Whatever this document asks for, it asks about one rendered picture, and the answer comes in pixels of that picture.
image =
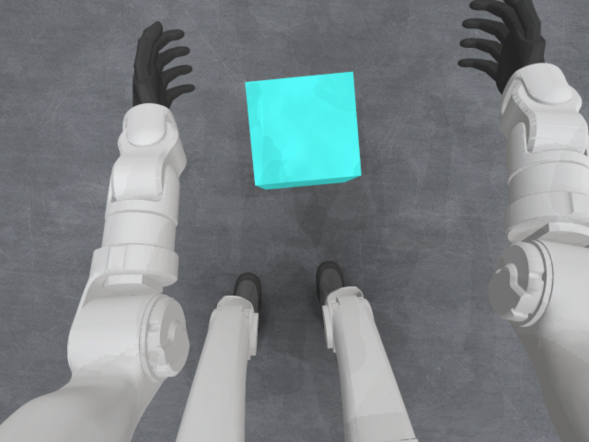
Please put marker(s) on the carton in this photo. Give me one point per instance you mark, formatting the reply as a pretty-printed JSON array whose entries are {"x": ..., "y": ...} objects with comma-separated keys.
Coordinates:
[{"x": 303, "y": 130}]

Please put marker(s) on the left robot hand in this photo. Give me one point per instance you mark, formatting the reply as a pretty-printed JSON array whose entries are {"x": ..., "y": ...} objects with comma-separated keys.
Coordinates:
[{"x": 149, "y": 82}]

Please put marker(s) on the right robot hand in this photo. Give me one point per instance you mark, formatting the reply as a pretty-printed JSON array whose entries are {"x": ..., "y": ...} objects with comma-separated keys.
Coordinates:
[{"x": 521, "y": 43}]

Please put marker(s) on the right robot forearm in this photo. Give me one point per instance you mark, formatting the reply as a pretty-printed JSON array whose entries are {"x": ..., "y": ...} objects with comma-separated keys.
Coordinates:
[{"x": 547, "y": 155}]

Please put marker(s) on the robot left upper arm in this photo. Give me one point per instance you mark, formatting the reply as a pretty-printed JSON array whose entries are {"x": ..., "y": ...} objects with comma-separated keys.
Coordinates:
[{"x": 121, "y": 350}]

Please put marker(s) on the robot thigh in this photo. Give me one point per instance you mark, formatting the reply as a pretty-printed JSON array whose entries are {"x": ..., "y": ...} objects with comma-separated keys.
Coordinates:
[
  {"x": 373, "y": 409},
  {"x": 215, "y": 409}
]

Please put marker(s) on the right robot thigh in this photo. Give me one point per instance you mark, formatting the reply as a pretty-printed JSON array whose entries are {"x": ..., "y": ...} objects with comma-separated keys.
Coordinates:
[{"x": 373, "y": 409}]

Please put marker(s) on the robot right upper arm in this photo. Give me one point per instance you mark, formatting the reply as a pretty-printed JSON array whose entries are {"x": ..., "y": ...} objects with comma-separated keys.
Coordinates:
[{"x": 542, "y": 288}]

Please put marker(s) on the left robot forearm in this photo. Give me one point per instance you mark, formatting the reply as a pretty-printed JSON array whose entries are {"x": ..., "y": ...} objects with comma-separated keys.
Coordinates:
[{"x": 137, "y": 254}]

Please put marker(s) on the left robot thigh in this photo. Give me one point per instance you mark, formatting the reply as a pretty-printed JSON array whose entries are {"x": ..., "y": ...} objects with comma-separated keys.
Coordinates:
[{"x": 215, "y": 409}]

